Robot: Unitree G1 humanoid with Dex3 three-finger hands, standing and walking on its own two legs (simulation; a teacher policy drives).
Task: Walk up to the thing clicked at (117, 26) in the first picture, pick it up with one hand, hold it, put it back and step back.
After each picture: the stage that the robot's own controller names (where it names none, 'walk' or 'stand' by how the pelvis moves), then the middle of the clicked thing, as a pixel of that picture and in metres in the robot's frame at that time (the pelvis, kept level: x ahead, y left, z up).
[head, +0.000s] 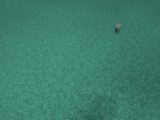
stand; (117, 28) +1.60 -0.46 -0.72
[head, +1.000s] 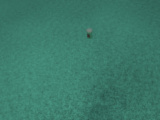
walk; (89, 33) +1.54 +0.01 -0.70
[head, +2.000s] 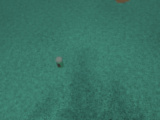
walk; (59, 62) +1.05 +0.29 -0.72
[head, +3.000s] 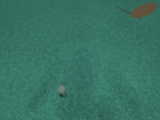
walk; (62, 91) +0.69 +0.22 -0.71
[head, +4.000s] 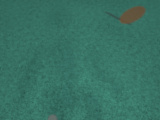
walk; out of the picture +0.42 +0.21 -0.69
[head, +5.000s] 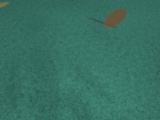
stand; out of the picture +0.34 +0.19 -0.71
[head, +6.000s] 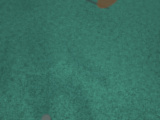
stand; out of the picture +0.34 +0.24 -0.71
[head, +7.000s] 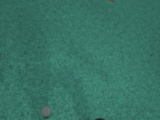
walk; (46, 112) +0.35 +0.17 -0.69
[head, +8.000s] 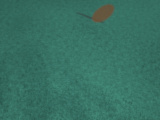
stand; out of the picture +0.37 +0.23 -0.70
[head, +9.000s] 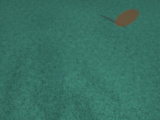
stand; out of the picture +0.37 +0.17 -0.70
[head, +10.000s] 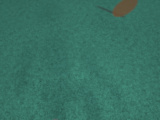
walk; out of the picture +0.36 +0.21 -0.69
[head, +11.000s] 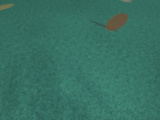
stand; out of the picture +0.38 +0.18 -0.72
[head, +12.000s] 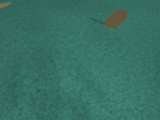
stand; out of the picture +0.36 +0.19 -0.73
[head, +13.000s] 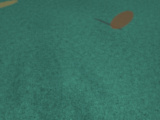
stand; out of the picture +0.35 +0.17 -0.73
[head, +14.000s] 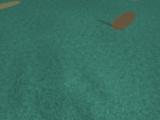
stand; out of the picture +0.37 +0.17 -0.73
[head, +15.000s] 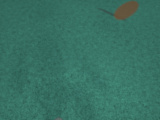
go down; out of the picture +0.38 +0.17 -0.72
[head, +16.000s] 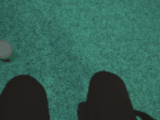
go down; (5, 52) +0.44 +0.26 -0.29
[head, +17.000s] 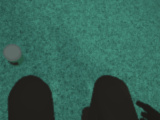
approach; (14, 56) +0.43 +0.26 -0.29
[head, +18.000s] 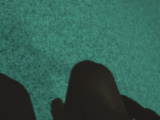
close in; out of the picture +0.41 +0.31 -0.22
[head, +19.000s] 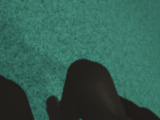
close; out of the picture +0.40 +0.31 -0.22
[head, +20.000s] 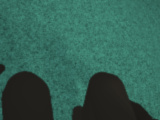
lift; out of the picture +0.34 +0.29 -0.12
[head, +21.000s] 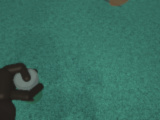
lift; (29, 87) +0.32 +0.18 +0.02
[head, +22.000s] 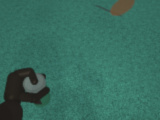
hold; (38, 90) +0.32 +0.16 +0.00
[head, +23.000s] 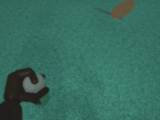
hold; (37, 91) +0.32 +0.17 +0.00
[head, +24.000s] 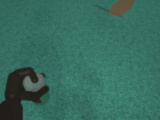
crouch; (37, 90) +0.33 +0.17 -0.01
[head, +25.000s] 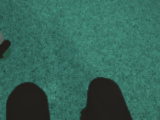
crouch; out of the picture +0.45 +0.25 -0.11
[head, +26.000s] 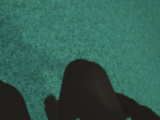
lower; out of the picture +0.41 +0.32 -0.22
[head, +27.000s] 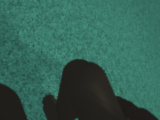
lower; out of the picture +0.41 +0.33 -0.22
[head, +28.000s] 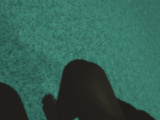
lower; out of the picture +0.41 +0.33 -0.23
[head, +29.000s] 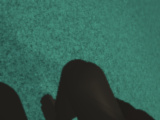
lower; out of the picture +0.41 +0.33 -0.23
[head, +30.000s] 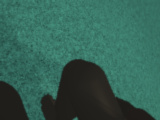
open; out of the picture +0.41 +0.33 -0.23
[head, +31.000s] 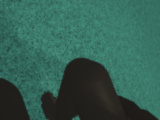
withdraw; out of the picture +0.41 +0.32 -0.23
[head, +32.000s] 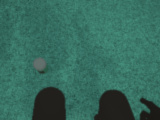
walk; (41, 66) +0.45 +0.23 -0.42
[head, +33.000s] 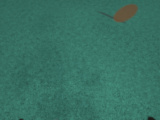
stand; out of the picture +0.39 +0.18 -0.66
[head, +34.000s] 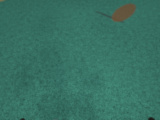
stand; out of the picture +0.40 +0.19 -0.67
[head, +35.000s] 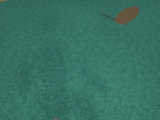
stand; out of the picture +0.40 +0.19 -0.69
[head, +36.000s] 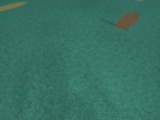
stand; out of the picture +0.41 +0.18 -0.72
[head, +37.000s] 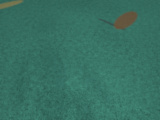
stand; out of the picture +0.38 +0.18 -0.73
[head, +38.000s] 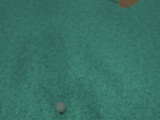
walk; (61, 108) +0.44 +0.17 -0.70
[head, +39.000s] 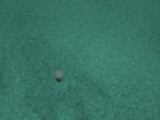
walk; (59, 76) +0.71 +0.15 -0.71
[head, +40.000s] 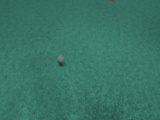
stand; (61, 61) +1.04 +0.25 -0.70
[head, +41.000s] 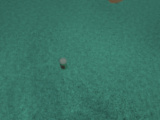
stand; (63, 64) +1.00 +0.17 -0.72
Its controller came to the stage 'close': yes
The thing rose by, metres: 0.70
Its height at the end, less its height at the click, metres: +0.00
